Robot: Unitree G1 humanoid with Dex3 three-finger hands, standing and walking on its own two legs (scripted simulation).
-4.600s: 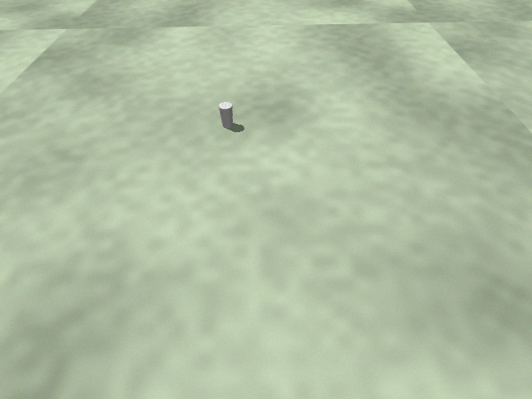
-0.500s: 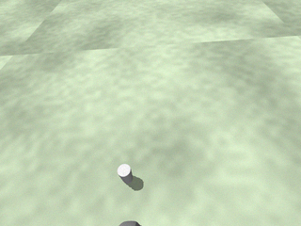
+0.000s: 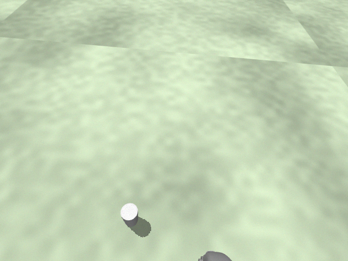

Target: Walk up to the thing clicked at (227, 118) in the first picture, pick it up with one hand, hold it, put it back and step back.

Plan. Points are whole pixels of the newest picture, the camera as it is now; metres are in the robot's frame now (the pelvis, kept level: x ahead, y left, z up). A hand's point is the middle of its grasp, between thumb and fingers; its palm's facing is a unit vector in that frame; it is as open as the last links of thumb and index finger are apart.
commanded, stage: walk up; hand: left
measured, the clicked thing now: (130, 216) +0.43 +0.19 -0.70
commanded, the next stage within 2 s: stand in 1.64 s
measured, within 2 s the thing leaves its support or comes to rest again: neither
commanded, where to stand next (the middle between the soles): +0.08 -0.04 m, yaw -1 degrees
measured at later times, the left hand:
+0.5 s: hand out of the picture +0.12 +0.22 -0.14, palm faces -0.05 -0.94 -0.33, open 7.4 cm
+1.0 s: hand out of the picture +0.11 +0.23 -0.14, palm faces -0.01 -0.94 -0.34, open 7.4 cm
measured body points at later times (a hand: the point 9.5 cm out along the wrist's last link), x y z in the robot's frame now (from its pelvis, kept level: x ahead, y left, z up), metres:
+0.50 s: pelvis +0.02 -0.02 +0.00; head +0.02 -0.03 +0.45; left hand +0.12 +0.27 -0.12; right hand +0.08 -0.32 -0.13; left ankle +0.06 +0.09 -0.74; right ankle +0.06 -0.15 -0.74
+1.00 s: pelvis +0.04 -0.02 +0.01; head +0.04 -0.02 +0.46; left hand +0.11 +0.28 -0.12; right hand +0.13 -0.32 -0.12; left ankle +0.06 +0.09 -0.74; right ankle +0.06 -0.15 -0.74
